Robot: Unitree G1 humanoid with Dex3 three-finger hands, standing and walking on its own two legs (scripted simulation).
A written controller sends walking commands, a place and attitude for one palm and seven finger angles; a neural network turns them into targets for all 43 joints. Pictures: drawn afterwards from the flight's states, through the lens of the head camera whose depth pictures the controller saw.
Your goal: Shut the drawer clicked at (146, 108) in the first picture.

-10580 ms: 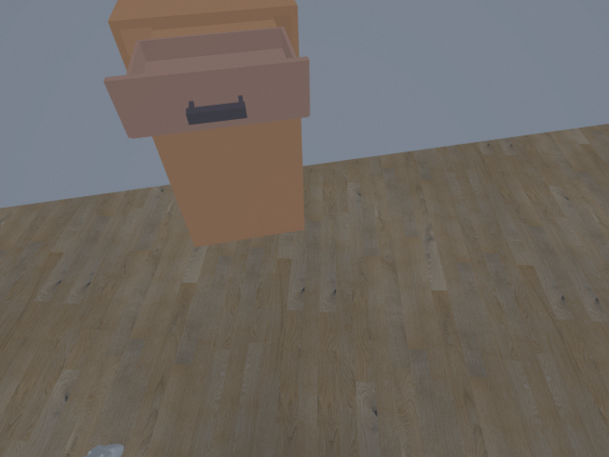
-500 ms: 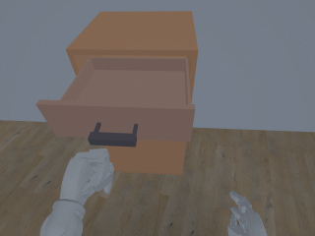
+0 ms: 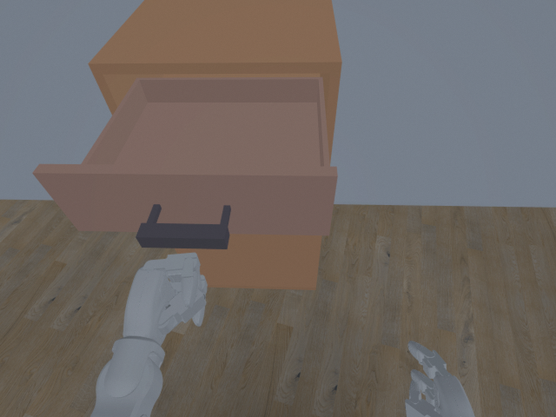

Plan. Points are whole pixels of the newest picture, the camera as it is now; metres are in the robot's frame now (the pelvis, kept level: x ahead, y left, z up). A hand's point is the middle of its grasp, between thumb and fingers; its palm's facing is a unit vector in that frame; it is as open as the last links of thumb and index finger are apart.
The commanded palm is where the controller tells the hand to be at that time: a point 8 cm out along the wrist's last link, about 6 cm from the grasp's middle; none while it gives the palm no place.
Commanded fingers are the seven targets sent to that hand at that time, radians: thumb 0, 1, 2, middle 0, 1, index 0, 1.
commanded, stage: bring the fist close to the handle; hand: left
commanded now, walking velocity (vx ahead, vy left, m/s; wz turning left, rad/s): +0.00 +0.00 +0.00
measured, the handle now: (187, 223) +0.37 +0.16 +0.08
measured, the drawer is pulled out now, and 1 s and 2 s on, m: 0.28 0.27 0.14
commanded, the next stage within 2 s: push the drawer shut in 0.46 s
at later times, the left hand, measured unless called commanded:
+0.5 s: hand (201, 296) +0.26 +0.12 +0.08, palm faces -0.02 -1.00 -0.04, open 3.3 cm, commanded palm +0.24 +0.17 +0.08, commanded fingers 0.00 0.90 0.90 -1.40 -1.60 -1.40 -1.60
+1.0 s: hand (205, 267) +0.30 +0.12 +0.08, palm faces -0.04 -1.00 -0.03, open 3.1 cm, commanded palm +0.29 +0.17 +0.08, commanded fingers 0.00 0.90 0.90 -1.40 -1.60 -1.40 -1.60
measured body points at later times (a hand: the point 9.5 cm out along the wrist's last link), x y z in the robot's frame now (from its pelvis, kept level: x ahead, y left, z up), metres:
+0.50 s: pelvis -0.01 +0.00 +0.00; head +0.02 -0.02 +0.45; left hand +0.25 +0.17 +0.08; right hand +0.16 -0.23 -0.09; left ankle +0.01 +0.14 -0.70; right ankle -0.03 -0.11 -0.70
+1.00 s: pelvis -0.01 +0.01 +0.00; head +0.02 -0.01 +0.45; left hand +0.30 +0.17 +0.08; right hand +0.14 -0.23 -0.10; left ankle +0.01 +0.14 -0.70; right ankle -0.03 -0.11 -0.70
